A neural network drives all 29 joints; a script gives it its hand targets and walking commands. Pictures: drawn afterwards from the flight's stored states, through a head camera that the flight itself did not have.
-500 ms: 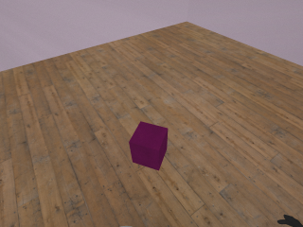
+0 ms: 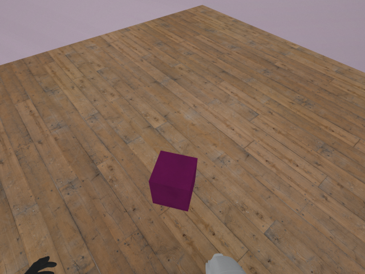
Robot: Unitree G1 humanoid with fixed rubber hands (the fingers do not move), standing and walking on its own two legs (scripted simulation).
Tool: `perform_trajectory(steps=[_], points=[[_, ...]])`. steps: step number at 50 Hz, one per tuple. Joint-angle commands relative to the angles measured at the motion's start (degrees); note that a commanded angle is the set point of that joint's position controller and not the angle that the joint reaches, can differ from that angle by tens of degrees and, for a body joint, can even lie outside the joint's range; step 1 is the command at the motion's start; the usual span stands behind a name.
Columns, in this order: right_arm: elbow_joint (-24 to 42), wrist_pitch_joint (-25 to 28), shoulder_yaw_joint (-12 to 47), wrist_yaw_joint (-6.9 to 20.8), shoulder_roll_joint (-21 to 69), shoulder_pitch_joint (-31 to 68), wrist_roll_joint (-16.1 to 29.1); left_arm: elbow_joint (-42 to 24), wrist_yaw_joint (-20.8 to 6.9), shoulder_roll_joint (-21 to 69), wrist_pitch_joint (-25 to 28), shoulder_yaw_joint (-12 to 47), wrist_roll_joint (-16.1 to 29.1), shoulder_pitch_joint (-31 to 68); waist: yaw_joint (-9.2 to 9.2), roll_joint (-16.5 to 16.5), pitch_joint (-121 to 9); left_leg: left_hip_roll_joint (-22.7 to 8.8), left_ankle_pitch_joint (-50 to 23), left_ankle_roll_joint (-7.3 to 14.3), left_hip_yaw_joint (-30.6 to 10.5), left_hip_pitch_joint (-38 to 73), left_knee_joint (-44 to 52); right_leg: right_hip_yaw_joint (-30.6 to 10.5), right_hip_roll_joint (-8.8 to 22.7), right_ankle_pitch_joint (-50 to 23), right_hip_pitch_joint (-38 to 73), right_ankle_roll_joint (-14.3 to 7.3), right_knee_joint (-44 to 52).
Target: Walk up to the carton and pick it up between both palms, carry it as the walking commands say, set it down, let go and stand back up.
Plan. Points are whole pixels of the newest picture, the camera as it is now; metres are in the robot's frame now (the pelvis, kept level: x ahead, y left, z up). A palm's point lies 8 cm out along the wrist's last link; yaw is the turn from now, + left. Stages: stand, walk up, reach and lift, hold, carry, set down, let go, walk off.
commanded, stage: walk up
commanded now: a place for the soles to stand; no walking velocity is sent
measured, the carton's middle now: (174, 181) +0.69 +0.00 -0.64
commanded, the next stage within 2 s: none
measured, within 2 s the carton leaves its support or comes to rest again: neither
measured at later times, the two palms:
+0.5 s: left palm (25, 265) +0.19 +0.35 -0.09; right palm (324, 217) +0.25 -0.37 -0.08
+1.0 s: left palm (60, 202) +0.33 +0.31 -0.07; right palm (314, 206) +0.29 -0.37 -0.11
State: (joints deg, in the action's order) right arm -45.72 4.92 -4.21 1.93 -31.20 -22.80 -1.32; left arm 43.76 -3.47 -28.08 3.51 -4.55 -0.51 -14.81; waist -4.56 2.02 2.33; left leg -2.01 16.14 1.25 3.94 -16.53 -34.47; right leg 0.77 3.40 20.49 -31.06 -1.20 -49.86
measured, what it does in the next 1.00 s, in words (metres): walks ahead: right foot, then left foot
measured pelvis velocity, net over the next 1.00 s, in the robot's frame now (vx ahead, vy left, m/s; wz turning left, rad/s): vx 0.19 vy -0.03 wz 0.01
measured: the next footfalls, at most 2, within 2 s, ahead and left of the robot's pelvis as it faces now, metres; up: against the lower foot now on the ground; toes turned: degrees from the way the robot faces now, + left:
right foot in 0.12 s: +0.16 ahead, -0.14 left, +0.00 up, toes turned -2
left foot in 0.42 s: +0.27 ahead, +0.13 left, +0.00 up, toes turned +3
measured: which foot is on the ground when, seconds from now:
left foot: down 0.00-0.14, up 0.16-0.40, down 0.42-1.00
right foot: up 0.00-0.10, down 0.12-0.40, up 0.42-0.56, down 0.58-1.00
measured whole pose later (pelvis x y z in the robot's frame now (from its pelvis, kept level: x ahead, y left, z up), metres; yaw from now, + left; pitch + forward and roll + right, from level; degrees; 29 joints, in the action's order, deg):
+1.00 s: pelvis +0.19 -0.03 -0.01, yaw +1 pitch -2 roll +1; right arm -53.2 3.1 -0.2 -1.2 -27.6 -9.5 -0.2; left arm 50.1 -0.6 -26.7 0.3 -2.5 0.2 -4.9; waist -0.5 -0.7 3.0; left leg -2.8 17.1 -2.5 0.7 -20.8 -40.1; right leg 1.3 2.5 20.5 -21.0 -0.3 -43.5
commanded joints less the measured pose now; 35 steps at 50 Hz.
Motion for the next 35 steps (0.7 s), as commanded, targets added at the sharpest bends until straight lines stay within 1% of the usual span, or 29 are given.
perform_trajectory(steps=[1,2,3,4,5,6,7,8,10,12,13,14,16,17,18,19,20,21,22,23,24,26,27,28,29,31,32,34,35], points=[[4.39,0.61,-3.11,-0.06,-12.56,3.90,0.54,-2.39,-0.94,-8.38,-0.19,-4.14,-0.53,-0.61,4.20,-14.75,1.82,-10.92,15.75,9.94,-15.30,-11.14,16.18,1.59,-1.55,-6.95,12.30,-0.73,10.33],[3.96,0.57,-2.92,-0.14,-11.41,2.34,0.72,-2.04,-0.75,-8.99,-0.10,-4.37,-1.08,1.10,3.62,-9.54,2.39,-11.85,16.46,9.48,-15.60,-12.72,15.64,1.44,-1.45,-7.49,14.54,-1.47,10.41],[4.41,0.73,-2.58,-0.37,-10.51,4.06,0.67,-1.89,-0.54,-10.06,0.21,-4.82,-1.00,-1.80,6.52,-7.56,2.28,-10.98,15.42,7.58,-13.79,-13.34,10.13,-0.24,-1.54,-4.58,17.77,-2.50,12.52],[4.09,0.83,-1.55,-0.52,-8.49,2.74,0.47,-0.92,-0.13,-10.62,0.85,-4.49,-1.05,-3.72,6.81,-2.16,1.08,-8.99,10.54,6.61,-10.84,-14.15,3.78,0.10,-1.79,-0.73,21.68,-2.89,16.23],[4.48,0.97,-0.79,-0.27,-6.06,0.67,0.76,-0.49,0.39,-14.03,1.25,-6.17,-1.29,-8.71,9.38,5.96,-2.34,-3.29,8.56,3.98,-4.91,-19.25,-11.13,-13.63,5.87,9.83,26.12,-5.83,23.72],[4.96,1.24,-0.48,-0.81,-4.89,0.80,0.79,-1.08,0.88,-17.25,1.76,-6.34,-1.25,-8.99,8.60,16.14,-1.51,2.00,11.94,2.16,-0.70,-27.83,-26.67,-33.42,15.96,14.91,31.97,-11.36,31.64],[4.47,0.88,-0.89,-1.63,-7.72,0.99,0.17,-1.87,1.18,-16.75,1.64,-5.99,-0.31,-8.70,9.56,7.14,-0.09,0.95,12.17,1.71,-4.49,-29.90,-30.62,-34.94,18.30,7.88,30.62,-13.89,31.97],[3.37,0.71,-0.94,-1.77,-9.14,0.57,0.19,-1.93,1.09,-13.81,1.91,-5.84,0.25,-6.83,8.34,3.47,-0.33,-0.88,10.06,2.15,-7.55,-29.50,-30.25,-31.15,16.85,-0.97,31.30,-13.27,29.76],[3.51,1.10,-1.33,-1.70,-9.66,1.55,0.71,-2.21,1.72,-13.59,1.51,-4.82,0.79,-6.58,7.52,4.46,0.62,-2.71,9.99,1.66,-7.08,-25.60,-26.57,-23.16,15.44,-21.84,27.45,-13.69,25.45],[4.01,1.28,-1.14,-1.19,-6.98,1.98,0.97,-3.48,1.67,-11.75,1.26,-3.85,0.63,-4.76,5.54,4.47,1.99,-1.40,10.45,0.36,-2.69,-18.89,-18.36,-14.19,12.42,-32.61,21.67,-13.94,24.41],[4.60,1.11,-0.43,-0.68,-5.87,3.54,0.99,-3.07,1.24,-12.08,1.18,-3.75,0.60,-5.95,6.23,7.41,1.50,-1.43,11.32,0.28,-2.61,-16.11,-13.54,-13.73,12.45,-32.03,19.68,-13.94,25.08],[4.02,1.09,-0.70,-0.31,-5.88,2.08,1.29,-4.00,0.96,-12.79,0.87,-3.06,0.48,-2.80,4.81,11.83,1.03,-0.70,6.95,-0.03,-0.43,-8.53,-10.83,-7.84,9.92,-29.70,15.06,-12.51,24.43],[1.79,1.27,-2.20,-0.49,-6.36,-3.80,1.01,-5.79,0.42,-12.01,0.12,-2.65,0.24,1.74,0.74,11.33,-2.31,2.41,-3.18,-0.73,4.73,5.90,-0.48,-2.24,4.94,-16.03,7.46,-9.50,16.30],[-0.14,1.15,-2.93,-0.94,-7.77,-6.80,0.84,-6.39,0.52,-10.60,-0.28,-2.33,0.12,1.66,-0.73,5.78,-4.25,5.07,-3.34,0.48,4.47,13.98,0.79,-1.13,4.38,-8.65,1.43,-7.58,9.33],[-0.53,1.21,-3.99,-2.32,-11.25,-10.91,0.77,-7.50,0.94,-7.74,-0.43,-1.27,0.40,-0.24,-3.16,-7.12,-6.44,-3.55,2.98,4.17,-8.19,22.63,7.86,2.14,1.07,-4.40,-7.37,-4.88,-4.44],[1.61,1.37,-4.69,-2.87,-15.69,-10.12,0.32,-8.95,1.67,-5.16,-0.48,-0.83,0.22,0.06,-2.73,-18.11,-7.37,-19.65,6.02,10.72,-34.75,23.80,14.22,1.26,-4.49,10.30,-17.71,-2.16,-13.30],[3.49,1.28,-4.60,-3.18,-16.20,-4.16,1.35,-7.02,2.40,-11.16,-1.30,-1.95,-0.72,0.47,-0.38,-7.79,-3.98,-25.36,7.63,16.71,-38.05,13.93,14.59,-6.43,0.10,10.89,-14.49,-1.79,-17.01],[5.10,1.03,-4.17,-3.61,-13.90,0.16,1.23,-6.41,2.60,-11.05,-1.43,-1.92,0.00,-2.52,2.30,-5.38,-3.00,-25.85,-2.41,16.41,-32.69,8.86,12.92,-5.96,1.74,9.29,-10.45,-1.56,-17.25],[5.84,1.28,-4.11,-3.96,-15.17,1.77,1.30,-6.10,2.05,-9.06,-1.70,-2.22,0.00,-6.32,4.48,-6.75,-4.17,-24.82,-3.84,15.47,-29.03,6.43,12.00,-5.67,2.37,9.97,-8.29,-0.71,-14.96],[5.05,1.14,-3.63,-3.93,-13.05,5.02,0.88,-4.32,1.78,-10.03,-1.77,-2.64,0.59,-7.49,5.62,-4.62,-3.42,-21.09,-7.30,14.13,-23.70,-0.14,10.49,-5.29,2.97,10.64,-0.42,-0.63,-8.97],[4.88,0.67,-2.77,-3.66,-12.27,8.27,-0.06,-1.28,1.95,-8.76,-1.96,-2.21,0.86,-9.59,7.11,-7.71,-3.07,-16.73,-4.42,11.20,-16.82,-10.81,9.87,-2.03,1.63,7.77,9.91,-1.00,-2.72],[5.23,-0.76,-1.69,-3.06,-9.69,11.17,-0.28,1.75,2.15,-9.26,-1.54,-3.44,0.43,-13.02,8.73,-8.75,-3.15,-11.10,7.80,7.04,-10.93,-17.91,3.35,-0.59,-1.40,1.93,18.21,-1.63,5.33],[4.63,-1.25,-0.88,-3.08,-6.81,9.83,0.03,2.63,2.64,-11.83,-1.49,-4.11,-0.53,-11.67,8.83,-0.95,-1.81,-8.17,14.29,5.33,-7.33,-20.71,-3.68,-5.88,0.86,5.52,16.87,-2.06,10.52],[4.81,-1.51,-0.05,-3.19,-6.14,8.72,0.52,1.08,2.82,-12.29,-1.70,-4.11,-0.69,-7.90,7.33,4.14,2.07,-2.60,16.06,3.30,-1.90,-19.22,-8.89,-16.34,6.49,15.56,7.79,-5.04,21.62],[3.16,-2.21,-0.62,-3.66,-6.52,9.73,1.37,-0.76,2.76,-14.09,-2.10,-3.50,-0.94,-1.62,6.25,6.56,2.15,-0.16,14.38,1.59,-1.26,-12.87,-15.68,-25.86,12.58,21.39,0.44,-8.19,29.37],[0.20,-1.93,-1.23,-2.95,-6.78,6.72,1.07,-1.69,3.05,-12.79,-1.77,-2.83,-1.27,5.54,3.61,1.86,1.66,0.09,11.60,1.51,-2.05,-6.24,-12.77,-20.04,11.16,11.90,-0.87,-10.95,24.75],[-0.23,-1.53,-0.62,-2.95,-7.09,6.38,0.78,-1.25,2.98,-12.49,-1.88,-2.19,-0.59,5.23,3.19,-1.38,1.48,0.48,9.24,1.76,-1.03,-2.56,-8.89,-16.50,8.47,7.49,-1.89,-8.85,21.51],[-0.13,-1.18,-0.09,-3.16,-6.74,8.32,1.41,0.04,2.94,-9.94,-1.95,-1.76,0.17,3.37,4.25,-3.55,-2.97,-4.27,0.43,2.45,-8.01,-1.58,-1.80,-9.11,4.03,-3.17,3.36,-4.07,14.30],[-0.80,-1.12,0.25,-3.26,-7.52,9.89,1.22,1.03,3.11,-10.10,-1.62,-1.78,0.25,3.07,4.92,-3.59,-1.82,-5.49,-5.21,2.72,-10.57,-3.76,-2.35,-9.22,2.80,-8.10,5.52,-3.76,12.45]])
